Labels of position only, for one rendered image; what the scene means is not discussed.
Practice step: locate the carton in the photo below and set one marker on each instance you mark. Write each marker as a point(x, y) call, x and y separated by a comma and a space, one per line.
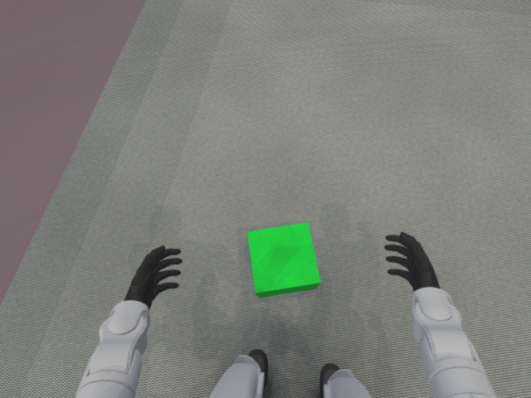
point(283, 260)

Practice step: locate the robot right forearm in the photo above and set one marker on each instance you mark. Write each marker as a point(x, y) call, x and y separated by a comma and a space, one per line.
point(452, 365)

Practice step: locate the left robot thigh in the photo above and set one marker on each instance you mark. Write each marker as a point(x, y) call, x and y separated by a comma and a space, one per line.
point(241, 380)

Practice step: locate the right robot hand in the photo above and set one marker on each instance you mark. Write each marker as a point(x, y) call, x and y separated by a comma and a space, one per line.
point(421, 273)

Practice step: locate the robot left forearm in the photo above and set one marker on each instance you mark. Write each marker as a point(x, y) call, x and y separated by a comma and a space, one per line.
point(113, 369)

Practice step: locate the right robot foot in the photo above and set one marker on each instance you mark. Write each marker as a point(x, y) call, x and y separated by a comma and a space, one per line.
point(327, 371)

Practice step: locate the left robot hand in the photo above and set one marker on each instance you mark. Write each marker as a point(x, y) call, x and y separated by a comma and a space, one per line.
point(144, 286)

